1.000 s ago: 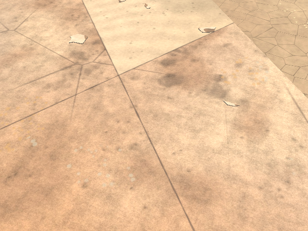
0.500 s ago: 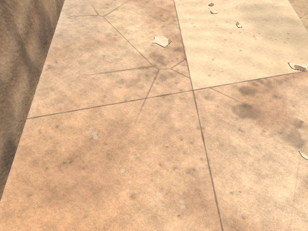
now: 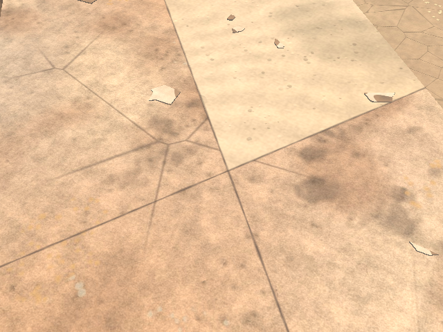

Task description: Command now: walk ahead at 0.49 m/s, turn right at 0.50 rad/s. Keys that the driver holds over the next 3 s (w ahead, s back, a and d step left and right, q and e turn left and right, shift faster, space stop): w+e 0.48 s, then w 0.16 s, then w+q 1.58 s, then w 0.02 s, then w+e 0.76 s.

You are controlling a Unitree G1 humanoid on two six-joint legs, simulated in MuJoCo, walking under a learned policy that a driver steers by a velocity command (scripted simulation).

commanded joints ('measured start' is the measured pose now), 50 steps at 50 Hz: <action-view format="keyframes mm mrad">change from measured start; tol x32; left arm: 1 28 121 27 -45 -6 -32 5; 50 -17 27 -14 -96 16 -69 22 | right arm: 1 59 -90 -18 -59 -13 28 6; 12 -315 -98 0 -194 12 17 20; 18 190 -274 -54 -97 -8 -26 -32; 50 173 -60 -59 54 15 56 26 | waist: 1 -40 -6 -37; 16 -22 -95 -104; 19 -42 344 -416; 50 -19 -101 -43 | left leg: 1 -85 54 2 -88 34 -44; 13 -145 -18 13 -611 274 -52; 17 381 -26 -24 -782 209 27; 19 778 428 -709 -916 -52 187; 34 315 163 44 -1067 447 143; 41 393 159 7 -765 729 115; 44 -157 -85 29 -43 -220 65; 50 -109 52 -4 -80 47 36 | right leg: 1 16 -272 317 -236 266 -156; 16 195 -236 399 59 598 5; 20 -368 -83 155 814 -337 71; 39 -193 -167 -41 141 17 96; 43 560 -541 413 -33 -107 -26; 50 131 -423 133 -280 110 5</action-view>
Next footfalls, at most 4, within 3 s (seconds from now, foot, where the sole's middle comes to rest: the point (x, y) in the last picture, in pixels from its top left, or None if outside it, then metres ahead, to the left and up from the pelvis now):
0.34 left None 0.40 0.12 -0.77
0.84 right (290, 302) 0.55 -0.17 -0.77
1.36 left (241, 213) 0.87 -0.03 -0.77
1.90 right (271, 144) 1.19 -0.16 -0.77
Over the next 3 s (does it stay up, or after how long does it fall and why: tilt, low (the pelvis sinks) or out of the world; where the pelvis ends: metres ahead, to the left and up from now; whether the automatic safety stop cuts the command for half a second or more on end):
stays up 1.52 0.12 -0.02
